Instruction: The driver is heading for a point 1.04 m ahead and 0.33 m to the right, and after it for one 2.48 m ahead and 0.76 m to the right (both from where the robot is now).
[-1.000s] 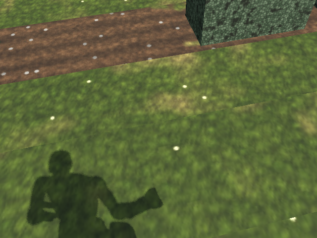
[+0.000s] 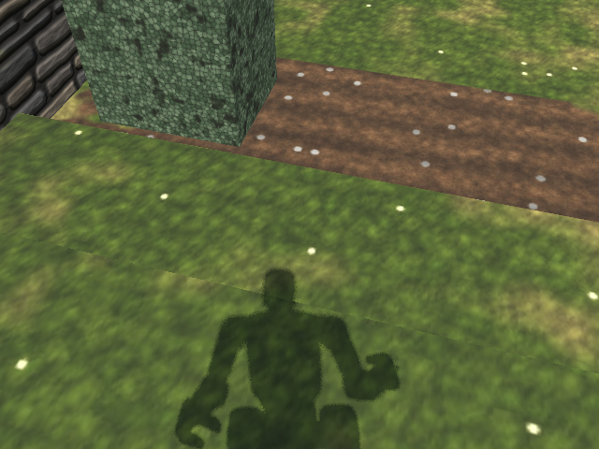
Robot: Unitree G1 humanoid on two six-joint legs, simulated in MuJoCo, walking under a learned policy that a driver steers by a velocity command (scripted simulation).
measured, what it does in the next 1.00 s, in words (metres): goes down, turning right: right foot, then left foot 0.15 m lower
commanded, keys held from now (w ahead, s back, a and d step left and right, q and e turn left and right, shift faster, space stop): w+e+shift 0.78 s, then w+shift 0.10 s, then w+q+shift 0.12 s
